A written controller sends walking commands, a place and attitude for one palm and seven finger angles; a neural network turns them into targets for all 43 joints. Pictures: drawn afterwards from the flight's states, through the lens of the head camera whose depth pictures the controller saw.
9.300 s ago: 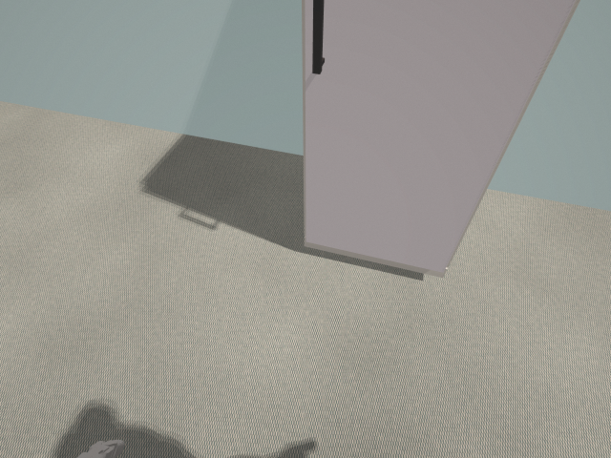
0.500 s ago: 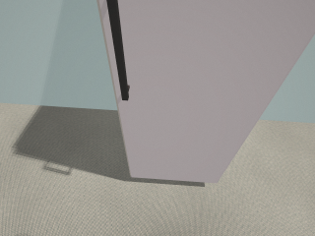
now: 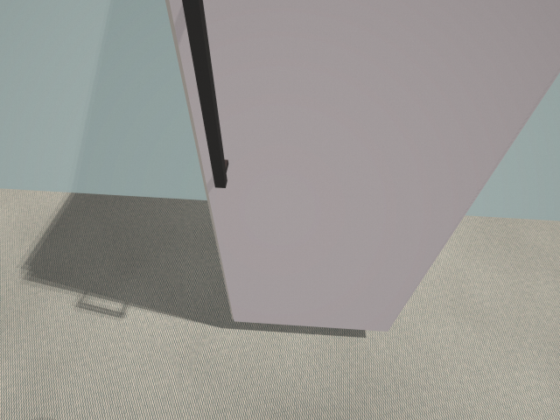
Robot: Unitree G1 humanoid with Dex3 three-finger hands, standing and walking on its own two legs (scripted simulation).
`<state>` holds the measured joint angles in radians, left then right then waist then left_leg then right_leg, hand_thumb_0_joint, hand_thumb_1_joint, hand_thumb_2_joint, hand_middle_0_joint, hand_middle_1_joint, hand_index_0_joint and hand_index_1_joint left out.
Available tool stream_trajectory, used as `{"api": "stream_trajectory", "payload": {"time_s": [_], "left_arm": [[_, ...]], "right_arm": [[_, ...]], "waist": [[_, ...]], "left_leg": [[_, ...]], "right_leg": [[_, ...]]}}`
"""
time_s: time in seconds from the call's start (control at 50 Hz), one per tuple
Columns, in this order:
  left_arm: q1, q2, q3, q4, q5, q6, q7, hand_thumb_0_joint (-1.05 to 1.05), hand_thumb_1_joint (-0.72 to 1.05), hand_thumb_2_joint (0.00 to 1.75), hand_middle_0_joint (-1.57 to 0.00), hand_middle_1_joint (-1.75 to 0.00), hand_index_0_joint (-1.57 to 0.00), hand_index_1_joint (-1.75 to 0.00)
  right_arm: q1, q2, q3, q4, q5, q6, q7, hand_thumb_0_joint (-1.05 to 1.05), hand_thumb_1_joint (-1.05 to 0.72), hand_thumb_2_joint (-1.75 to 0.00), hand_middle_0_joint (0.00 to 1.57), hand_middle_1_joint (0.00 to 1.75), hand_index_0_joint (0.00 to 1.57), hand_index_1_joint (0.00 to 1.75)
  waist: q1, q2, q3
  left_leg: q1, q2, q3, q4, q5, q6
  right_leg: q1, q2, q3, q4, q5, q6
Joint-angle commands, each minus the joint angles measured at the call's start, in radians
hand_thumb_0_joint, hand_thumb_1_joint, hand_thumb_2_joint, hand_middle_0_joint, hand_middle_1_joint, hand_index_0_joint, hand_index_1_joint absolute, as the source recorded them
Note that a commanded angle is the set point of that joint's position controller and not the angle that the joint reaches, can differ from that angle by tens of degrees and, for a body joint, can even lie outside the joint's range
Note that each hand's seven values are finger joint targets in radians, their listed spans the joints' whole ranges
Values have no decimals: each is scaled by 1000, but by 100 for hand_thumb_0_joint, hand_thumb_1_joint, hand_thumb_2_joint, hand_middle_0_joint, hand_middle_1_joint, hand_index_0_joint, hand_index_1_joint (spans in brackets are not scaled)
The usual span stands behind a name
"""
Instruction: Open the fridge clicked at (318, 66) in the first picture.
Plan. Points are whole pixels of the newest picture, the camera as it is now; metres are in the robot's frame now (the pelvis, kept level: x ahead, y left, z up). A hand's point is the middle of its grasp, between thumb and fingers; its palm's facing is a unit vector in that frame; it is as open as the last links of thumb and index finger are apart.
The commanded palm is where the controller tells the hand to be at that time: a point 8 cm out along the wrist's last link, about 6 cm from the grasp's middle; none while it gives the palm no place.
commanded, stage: look again from close up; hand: left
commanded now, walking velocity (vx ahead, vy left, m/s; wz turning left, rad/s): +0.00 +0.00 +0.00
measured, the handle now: (211, 97) +0.51 +0.14 +0.21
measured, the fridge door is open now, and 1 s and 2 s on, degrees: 0 0 0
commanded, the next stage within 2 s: raise the hand to about handle height in 0.66 s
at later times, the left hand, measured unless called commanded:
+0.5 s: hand out of the picture +0.03 +0.19 -0.17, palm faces -0.01 -0.97 -0.24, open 7.4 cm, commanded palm none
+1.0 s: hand (144, 352) +0.20 +0.19 +0.02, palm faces +0.15 -0.99 -0.06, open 7.8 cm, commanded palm +0.12 +0.25 -0.03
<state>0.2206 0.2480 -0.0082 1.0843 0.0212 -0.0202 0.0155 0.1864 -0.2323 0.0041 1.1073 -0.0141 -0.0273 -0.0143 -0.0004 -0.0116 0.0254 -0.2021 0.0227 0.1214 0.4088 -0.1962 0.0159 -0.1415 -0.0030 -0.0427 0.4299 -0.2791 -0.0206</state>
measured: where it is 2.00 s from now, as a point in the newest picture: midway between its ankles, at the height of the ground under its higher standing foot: outside the picture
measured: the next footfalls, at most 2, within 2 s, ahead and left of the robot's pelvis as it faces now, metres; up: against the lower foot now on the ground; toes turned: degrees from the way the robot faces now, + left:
none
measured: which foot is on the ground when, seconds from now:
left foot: down 0.00-1.00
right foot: down 0.00-1.00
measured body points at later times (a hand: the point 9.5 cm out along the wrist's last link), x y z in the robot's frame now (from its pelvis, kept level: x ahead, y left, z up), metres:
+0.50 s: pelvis +0.01 -0.01 +0.00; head +0.02 +0.00 +0.45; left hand +0.03 +0.24 -0.15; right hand +0.05 -0.25 -0.15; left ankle +0.02 +0.11 -0.74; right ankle -0.03 -0.10 -0.74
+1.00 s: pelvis -0.02 -0.01 -0.03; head -0.01 -0.02 +0.42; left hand +0.19 +0.25 +0.02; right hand +0.14 -0.26 -0.12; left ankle +0.02 +0.11 -0.74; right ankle -0.03 -0.10 -0.74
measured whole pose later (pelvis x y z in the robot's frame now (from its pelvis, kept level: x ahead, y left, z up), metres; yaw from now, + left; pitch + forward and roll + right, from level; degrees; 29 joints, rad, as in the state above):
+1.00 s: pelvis -0.02 -0.01 -0.03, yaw +3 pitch +5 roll +1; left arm 0.28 0.21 0.17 0.22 -0.24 -0.42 -0.16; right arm 0.22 -0.24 -0.02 0.72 0.02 -0.24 -0.04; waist -0.03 0.02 -0.07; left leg -0.50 0.02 0.07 0.69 -0.27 0.01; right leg -0.42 -0.02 -0.09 0.73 -0.39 -0.04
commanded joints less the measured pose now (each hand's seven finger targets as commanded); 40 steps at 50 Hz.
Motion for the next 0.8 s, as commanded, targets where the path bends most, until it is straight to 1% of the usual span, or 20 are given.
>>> {"api": "stream_trajectory", "payload": {"time_s": [0.0, 0.02, 0.08, 0.14, 0.18, 0.26, 0.3, 0.32, 0.36, 0.38, 0.4, 0.42, 0.46, 0.48, 0.58, 0.66, 0.72, 0.74, 0.76, 0.78], "left_arm": [[23, 141, 30, -38, -5, -15, 10, 0, 90, 90, -20, -30, -20, -30], [21, 142, 29, -36, -6, -15, 10, 0, 90, 90, -20, -30, -20, -30], [21, 143, 27, -33, -5, -16, 9, 0, 90, 90, -20, -30, -20, -30], [19, 141, 27, -31, -7, -14, 10, 0, 90, 90, -20, -30, -20, -30], [21, 139, 28, -30, -5, -15, 10, 0, 90, 90, -20, -30, -20, -30], [26, 136, 25, -25, -7, -14, 11, 0, 90, 90, -20, -30, -20, -30], [30, 139, 26, -25, -5, -17, 12, 0, 90, 90, -20, -30, -20, -30], [31, 136, 25, -24, -7, -17, 12, 0, 90, 90, -20, -30, -20, -30], [33, 133, 25, -23, -7, -16, 12, 0, 90, 90, -20, -30, -20, -30], [39, 129, 25, -23, -5, -17, 12, 0, 90, 90, -20, -30, -20, -30], [36, 130, 25, -21, -6, -17, 12, 0, 90, 90, -20, -30, -20, -30], [38, 127, 25, -21, -6, -16, 13, 0, 90, 90, -20, -30, -20, -30], [42, 122, 24, -19, -7, -16, 12, 0, 90, 90, -20, -30, -20, -30], [47, 121, 26, -20, -5, -17, 13, 0, 90, 90, -20, -30, -20, -30], [61, 114, 25, -15, -5, -18, 14, 0, 90, 90, -20, -30, -20, -30], [64, 107, 23, -11, -7, -16, 14, 0, 90, 90, -20, -30, -20, -30], [74, 106, 24, -10, -6, -18, 15, 0, 90, 90, -20, -30, -20, -30], [162, 36, 11, 14, 2, -29, 63, 0, 90, 90, -20, -30, -20, -30], [-579, 336, 212, -1459, -206, -242, 38, 0, 88, 89, -20, -32, -20, -32], [-414, 398, 268, -1449, -147, -243, 78, 0, 85, 88, -20, -33, -20, -33]], "right_arm": [[5, -142, -24, -36, 0, -17, -7, 0, -90, -90, 20, 30, 20, 30], [3, -143, -25, -35, 0, -16, -7, 0, -90, -90, 20, 30, 20, 30], [4, -141, -22, -31, 1, -14, -7, 0, -90, -90, 20, 30, 20, 30], [6, -143, -21, -26, 0, -15, -7, 0, -90, -90, 20, 30, 20, 30], [6, -137, -21, -23, 1, -14, -8, 0, -90, -90, 20, 30, 20, 30], [8, -135, -19, -17, 1, -12, -8, 0, -90, -90, 20, 30, 20, 30], [13, -134, -20, -16, 1, -13, -8, 0, -90, -90, 20, 30, 20, 30], [11, -134, -18, -17, 1, -13, -9, 0, -90, -90, 20, 30, 20, 30], [13, -130, -19, -14, 1, -12, -9, 0, -90, -90, 20, 30, 20, 30], [15, -123, -19, -13, 1, -12, -10, 0, -90, -90, 20, 30, 20, 30], [16, -128, -18, -13, 2, -12, -10, 0, -90, -90, 20, 30, 20, 30], [14, -123, -18, -12, 1, -12, -10, 0, -90, -90, 20, 30, 20, 30], [20, -123, -17, -9, 1, -13, -11, 0, -90, -90, 20, 30, 20, 30], [22, -117, -18, -8, 1, -13, -11, 0, -90, -90, 20, 30, 20, 30], [26, -108, -17, -6, 2, -12, -13, 0, -90, -90, 20, 30, 20, 30], [25, -107, -16, -3, 1, -9, -12, 0, -90, -90, 20, 30, 20, 30], [31, -103, -17, -2, 2, -10, -13, 0, -90, -90, 20, 30, 20, 30], [-14, -76, -17, -74, 11, -9, -5, 0, -90, -90, 20, 30, 20, 30], [39, -217, -43, -404, 72, -137, -52, 0, -90, -90, 20, 30, 20, 30], [-36, -125, -8, -397, 66, -205, -91, 0, -90, -90, 20, 30, 20, 30]], "waist": [[7, 18, -36], [8, 22, -39], [8, -6, -27], [7, 16, -34], [9, 5, -30], [8, -2, -18], [7, 6, -33], [7, -1, -32], [6, 9, -24], [7, -1, -26], [6, 11, -24], [7, 7, -14], [7, 9, -20], [8, 8, -23], [9, 5, -14], [7, 10, 1], [8, 3, -10], [22, 28, 73], [-91, 189, -406], [-20, 297, -321]], "left_leg": [[72, 119, -129, -68, 162, 20], [78, 120, -130, -68, 163, 19], [77, 120, -129, -67, 163, 18], [83, 120, -130, -77, 159, 17], [85, 120, -129, -73, 172, 17], [82, 118, -126, -80, 148, 13], [87, 117, -123, -72, 173, 12], [88, 117, -126, -73, 167, 13], [86, 117, -124, -77, 159, 11], [88, 118, -125, -69, 177, 13], [85, 118, -123, -75, 166, 11], [82, 116, -126, -76, 165, 12], [86, 117, -126, -78, 164, 11], [89, 116, -127, -72, 183, 12], [85, 115, -125, -70, 178, 11], [82, 113, -128, -80, 145, 9], [86, 113, -125, -74, 157, 7], [-16, 100, -63, 160, 142, -19], [268, -28, -105, 16, 256, 11], [301, -4, -67, 23, 303, 5]], "right_leg": [[-41, -117, 111, -81, 201, -20], [-41, -117, 111, -83, 199, -20], [-39, -118, 109, -92, 218, -19], [-35, -119, 110, -95, 200, -18], [-33, -118, 109, -97, 218, -18], [-39, -120, 111, -107, 202, -17], [-25, -122, 111, -103, 241, -18], [-27, -122, 111, -105, 238, -18], [-32, -121, 112, -109, 227, -19], [-24, -120, 109, -107, 251, -19], [-27, -122, 107, -108, 236, -18], [-32, -120, 111, -110, 232, -18], [-32, -120, 106, -111, 221, -17], [-23, -119, 106, -110, 243, -17], [-22, -121, 103, -116, 252, -17], [-39, -120, 105, -125, 208, -18], [-28, -122, 103, -123, 236, -17], [-76, -185, 164, -110, 573, 44], [17, -66, 64, -4, 494, -5], [-49, -24, 43, 34, 322, -15]]}}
